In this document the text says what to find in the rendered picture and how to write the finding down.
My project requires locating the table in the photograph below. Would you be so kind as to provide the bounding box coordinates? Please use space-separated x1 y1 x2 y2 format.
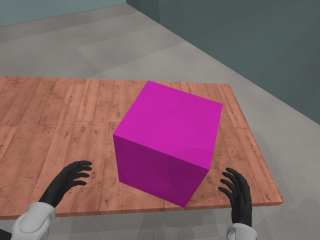
0 76 285 240

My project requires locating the left robot hand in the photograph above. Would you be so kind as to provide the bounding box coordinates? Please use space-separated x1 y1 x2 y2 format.
38 160 92 208

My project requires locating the right robot hand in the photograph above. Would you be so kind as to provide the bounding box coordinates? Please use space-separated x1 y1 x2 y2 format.
218 167 252 227

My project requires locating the right robot forearm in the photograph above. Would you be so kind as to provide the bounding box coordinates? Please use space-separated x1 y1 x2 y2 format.
226 223 258 240

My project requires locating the carton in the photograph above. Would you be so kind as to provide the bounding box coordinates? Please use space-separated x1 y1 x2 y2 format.
113 80 223 208

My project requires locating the left robot forearm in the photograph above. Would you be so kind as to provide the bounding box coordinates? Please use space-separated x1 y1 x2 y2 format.
10 202 56 240

